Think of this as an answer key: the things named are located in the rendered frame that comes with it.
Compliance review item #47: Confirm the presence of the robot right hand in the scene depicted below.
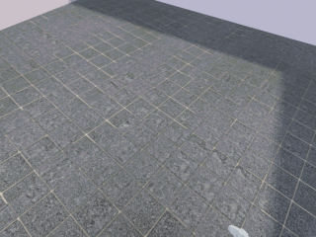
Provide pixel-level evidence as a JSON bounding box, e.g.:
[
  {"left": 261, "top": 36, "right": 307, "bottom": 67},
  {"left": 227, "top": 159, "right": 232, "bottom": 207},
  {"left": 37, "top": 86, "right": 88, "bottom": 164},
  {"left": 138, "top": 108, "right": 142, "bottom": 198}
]
[{"left": 228, "top": 225, "right": 249, "bottom": 237}]

